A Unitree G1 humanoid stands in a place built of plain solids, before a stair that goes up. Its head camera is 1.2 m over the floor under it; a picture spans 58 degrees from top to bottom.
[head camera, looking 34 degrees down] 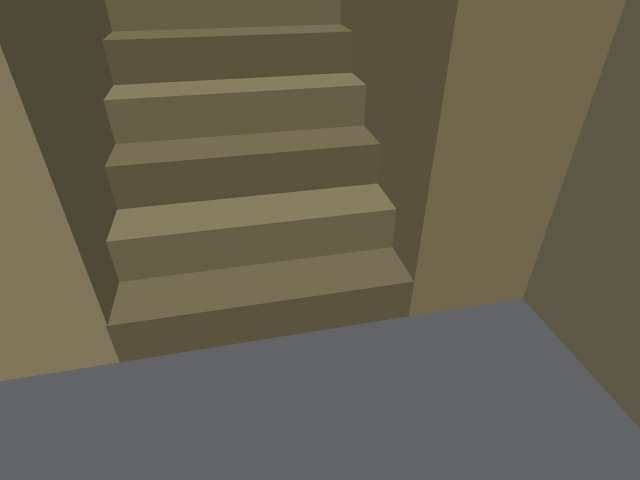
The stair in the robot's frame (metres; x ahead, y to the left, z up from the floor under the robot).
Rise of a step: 0.18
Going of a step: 0.23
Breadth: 1.08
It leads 12 degrees to the left of straight ahead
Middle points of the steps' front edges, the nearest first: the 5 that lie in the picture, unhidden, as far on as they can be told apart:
1.13 0.17 0.18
1.36 0.22 0.36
1.58 0.27 0.53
1.81 0.32 0.71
2.04 0.37 0.89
